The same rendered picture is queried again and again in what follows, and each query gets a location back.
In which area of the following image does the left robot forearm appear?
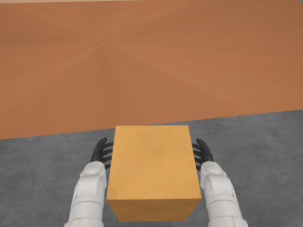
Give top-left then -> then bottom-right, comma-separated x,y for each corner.
63,161 -> 107,227

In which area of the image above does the right robot forearm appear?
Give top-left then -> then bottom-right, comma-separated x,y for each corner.
200,161 -> 248,227

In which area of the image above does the left robot hand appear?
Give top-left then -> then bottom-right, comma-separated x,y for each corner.
90,137 -> 114,169

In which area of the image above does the right robot hand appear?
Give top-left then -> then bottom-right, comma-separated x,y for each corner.
191,138 -> 214,171

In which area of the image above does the carton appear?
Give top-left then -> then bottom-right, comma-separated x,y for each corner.
106,125 -> 202,222

